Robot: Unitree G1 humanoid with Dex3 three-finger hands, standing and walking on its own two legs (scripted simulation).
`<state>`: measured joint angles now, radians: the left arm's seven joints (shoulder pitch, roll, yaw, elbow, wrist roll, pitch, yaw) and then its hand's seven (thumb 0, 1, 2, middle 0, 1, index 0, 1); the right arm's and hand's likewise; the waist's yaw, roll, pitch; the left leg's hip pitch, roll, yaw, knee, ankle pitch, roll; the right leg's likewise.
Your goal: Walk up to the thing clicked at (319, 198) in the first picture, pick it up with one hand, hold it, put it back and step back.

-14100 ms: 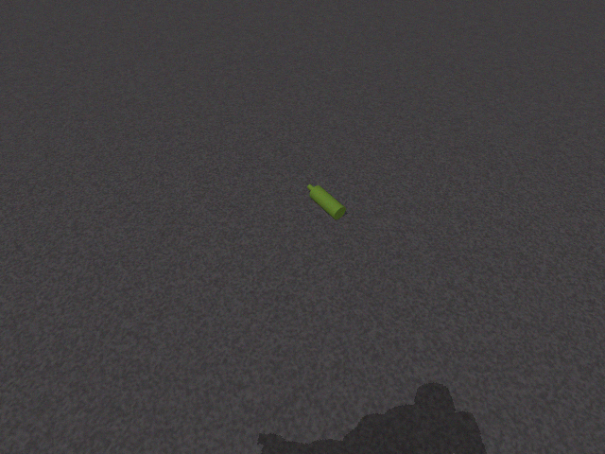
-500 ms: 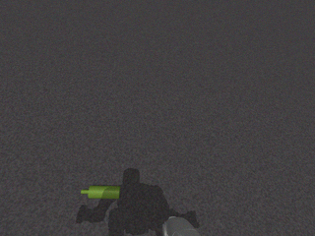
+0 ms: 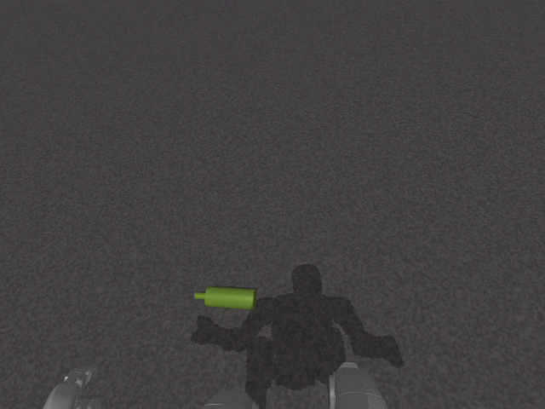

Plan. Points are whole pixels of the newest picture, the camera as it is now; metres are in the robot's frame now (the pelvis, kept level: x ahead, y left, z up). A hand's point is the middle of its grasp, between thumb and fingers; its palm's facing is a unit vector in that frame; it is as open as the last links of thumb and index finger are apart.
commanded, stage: walk up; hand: left
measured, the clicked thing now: (224, 297) +0.53 +0.24 -0.70
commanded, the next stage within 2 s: none
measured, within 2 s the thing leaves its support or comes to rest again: neither
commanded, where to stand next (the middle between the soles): +0.13 +0.01 m, yaw -4 degrees
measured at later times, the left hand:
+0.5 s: hand out of the picture +0.08 +0.26 -0.11, palm faces -0.09 -0.91 -0.41, open 7.4 cm
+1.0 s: hand (122, 381) +0.18 +0.27 -0.14, palm faces -0.06 -0.91 -0.42, open 7.4 cm
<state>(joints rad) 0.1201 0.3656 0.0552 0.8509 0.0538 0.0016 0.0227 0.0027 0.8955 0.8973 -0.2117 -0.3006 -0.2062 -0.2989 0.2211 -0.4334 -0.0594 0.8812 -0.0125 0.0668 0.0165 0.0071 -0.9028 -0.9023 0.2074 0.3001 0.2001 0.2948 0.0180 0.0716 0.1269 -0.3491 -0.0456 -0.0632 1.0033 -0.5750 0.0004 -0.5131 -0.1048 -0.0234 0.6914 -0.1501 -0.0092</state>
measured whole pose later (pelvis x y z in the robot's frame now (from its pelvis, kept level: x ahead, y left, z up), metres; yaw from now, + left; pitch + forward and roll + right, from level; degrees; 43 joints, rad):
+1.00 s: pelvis +0.05 +0.01 +0.01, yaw -2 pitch -3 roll +0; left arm 0.12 0.42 0.02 0.84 -0.04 0.02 0.06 0.00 0.90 0.90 -0.21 -0.30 -0.20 -0.30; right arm 0.11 -0.35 -0.05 0.85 -0.02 0.04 0.01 0.01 -0.90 -0.90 0.21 0.30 0.20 0.30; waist 0.00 -0.02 0.24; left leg -0.41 0.00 0.00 0.65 -0.19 0.02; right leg -0.42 0.03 0.06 1.06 -0.58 -0.02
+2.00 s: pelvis +0.05 -0.01 +0.02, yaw -1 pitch -2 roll +1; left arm 0.14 0.36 0.02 0.97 -0.01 -0.02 0.00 0.00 0.90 0.90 -0.21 -0.30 -0.20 -0.30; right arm 0.16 -0.37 -0.03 1.01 -0.01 -0.01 0.00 0.01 -0.90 -0.90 0.21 0.30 0.20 0.29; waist 0.01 -0.01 0.11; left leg -0.25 0.00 -0.01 0.53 -0.23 -0.01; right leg -0.22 -0.04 -0.07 0.61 -0.35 -0.01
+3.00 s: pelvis +0.06 +0.01 +0.04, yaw -2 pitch -1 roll +0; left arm 0.12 0.34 -0.01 1.16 0.01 -0.02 -0.01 0.00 0.90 0.90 -0.21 -0.30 -0.20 -0.30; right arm 0.07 -0.34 0.00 1.15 -0.01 -0.01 0.01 0.01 -0.90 -0.90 0.21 0.30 0.20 0.29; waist 0.00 0.00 0.04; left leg -0.16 0.00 0.00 0.32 -0.14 0.00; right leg -0.09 -0.03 -0.07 0.32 -0.20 0.01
